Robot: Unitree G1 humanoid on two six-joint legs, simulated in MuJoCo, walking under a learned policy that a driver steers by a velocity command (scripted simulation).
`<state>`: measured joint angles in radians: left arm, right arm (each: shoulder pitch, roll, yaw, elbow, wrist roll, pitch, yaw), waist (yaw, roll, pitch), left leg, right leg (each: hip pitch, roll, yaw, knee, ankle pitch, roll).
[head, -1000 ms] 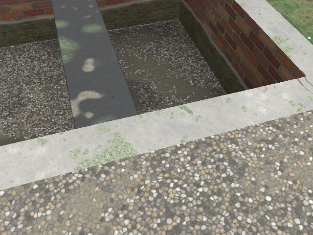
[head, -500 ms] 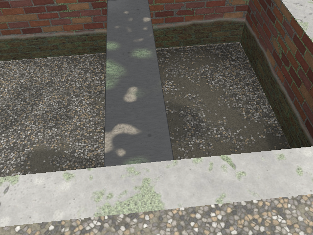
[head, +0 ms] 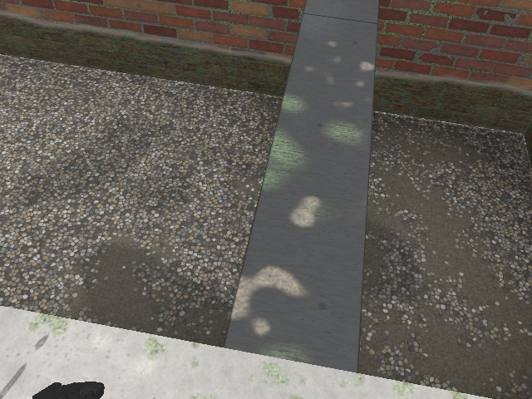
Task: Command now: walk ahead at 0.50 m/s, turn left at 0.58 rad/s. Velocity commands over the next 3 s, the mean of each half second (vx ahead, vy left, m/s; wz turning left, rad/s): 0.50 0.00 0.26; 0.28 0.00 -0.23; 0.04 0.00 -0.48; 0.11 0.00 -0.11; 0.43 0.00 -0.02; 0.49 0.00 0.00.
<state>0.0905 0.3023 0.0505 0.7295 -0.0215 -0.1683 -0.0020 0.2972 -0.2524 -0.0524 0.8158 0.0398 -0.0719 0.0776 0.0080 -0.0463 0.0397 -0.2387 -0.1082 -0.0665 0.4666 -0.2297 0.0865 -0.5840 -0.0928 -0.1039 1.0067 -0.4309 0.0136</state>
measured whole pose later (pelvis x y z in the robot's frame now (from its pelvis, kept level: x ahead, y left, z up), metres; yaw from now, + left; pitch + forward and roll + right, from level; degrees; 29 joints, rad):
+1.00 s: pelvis +0.47 -0.05 +0.00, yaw -5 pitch +2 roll +1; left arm -0.03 0.19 -0.01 0.73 -0.04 -0.04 -0.03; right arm 0.12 -0.19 -0.02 0.76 0.06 -0.07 -0.06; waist 0.01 -0.05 0.04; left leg -0.26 0.00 0.32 0.45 -0.22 0.11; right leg -0.82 -0.14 -0.19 1.10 -0.16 0.06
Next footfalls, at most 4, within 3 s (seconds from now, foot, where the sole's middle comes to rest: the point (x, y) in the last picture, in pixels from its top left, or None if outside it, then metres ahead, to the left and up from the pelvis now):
0.18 right None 0.26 -0.09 -0.78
0.62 left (263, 377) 0.53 0.00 -0.78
1.12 right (317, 344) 0.62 -0.14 -0.78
1.62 left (263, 349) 0.60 0.00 -0.78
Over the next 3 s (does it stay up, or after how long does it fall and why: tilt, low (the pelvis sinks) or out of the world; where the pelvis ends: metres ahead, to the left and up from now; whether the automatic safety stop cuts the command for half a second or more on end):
stays up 1.04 -0.15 -0.04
